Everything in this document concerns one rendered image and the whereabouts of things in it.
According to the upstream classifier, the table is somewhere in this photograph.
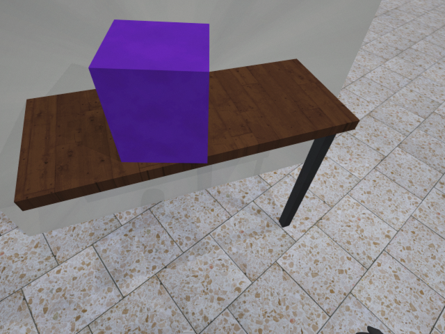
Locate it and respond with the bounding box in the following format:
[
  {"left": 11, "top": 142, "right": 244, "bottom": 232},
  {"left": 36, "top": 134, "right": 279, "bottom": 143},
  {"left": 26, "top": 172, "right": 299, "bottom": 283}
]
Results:
[{"left": 14, "top": 59, "right": 359, "bottom": 228}]

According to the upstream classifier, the carton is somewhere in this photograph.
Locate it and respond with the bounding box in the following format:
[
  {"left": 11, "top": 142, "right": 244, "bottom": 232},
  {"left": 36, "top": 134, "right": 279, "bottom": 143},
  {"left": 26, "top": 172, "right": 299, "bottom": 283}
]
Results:
[{"left": 88, "top": 19, "right": 209, "bottom": 164}]

